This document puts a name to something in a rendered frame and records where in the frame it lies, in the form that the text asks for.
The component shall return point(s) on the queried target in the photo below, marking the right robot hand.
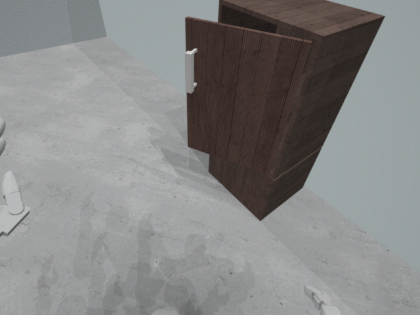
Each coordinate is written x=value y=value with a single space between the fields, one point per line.
x=321 y=301

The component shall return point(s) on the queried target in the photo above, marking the left robot hand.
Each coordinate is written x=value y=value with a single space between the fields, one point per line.
x=13 y=214

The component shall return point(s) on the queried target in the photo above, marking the cupboard door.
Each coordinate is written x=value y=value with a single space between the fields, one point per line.
x=246 y=83

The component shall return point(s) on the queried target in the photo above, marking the handle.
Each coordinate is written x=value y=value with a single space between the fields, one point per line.
x=189 y=71

